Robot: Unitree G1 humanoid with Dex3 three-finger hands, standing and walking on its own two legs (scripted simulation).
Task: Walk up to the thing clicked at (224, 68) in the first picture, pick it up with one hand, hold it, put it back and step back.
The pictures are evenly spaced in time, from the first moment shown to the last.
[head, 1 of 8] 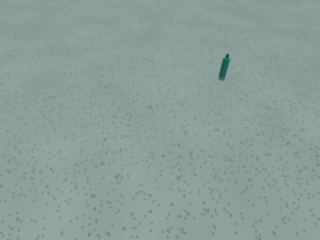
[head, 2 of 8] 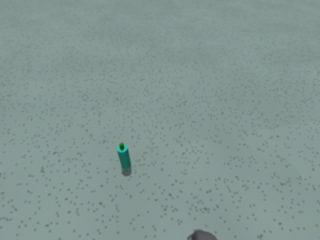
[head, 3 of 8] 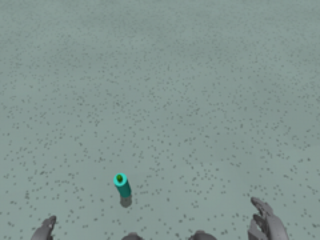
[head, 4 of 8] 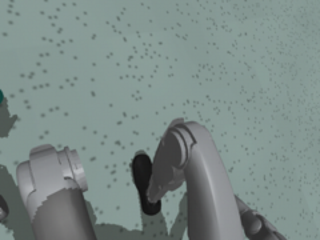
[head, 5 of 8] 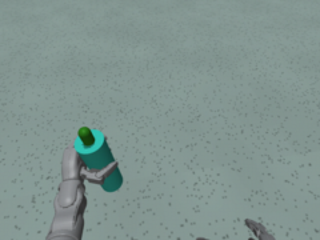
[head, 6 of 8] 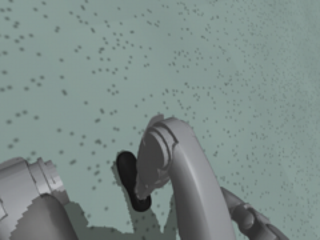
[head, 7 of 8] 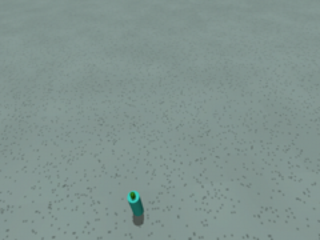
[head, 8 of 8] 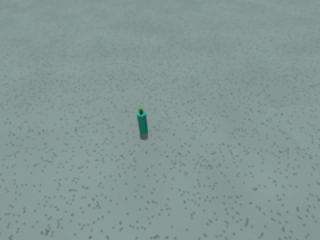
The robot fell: no
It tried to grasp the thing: yes
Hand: left
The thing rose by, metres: 0.63
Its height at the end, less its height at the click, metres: +0.00
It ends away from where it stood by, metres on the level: 0.02
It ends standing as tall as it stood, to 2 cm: yes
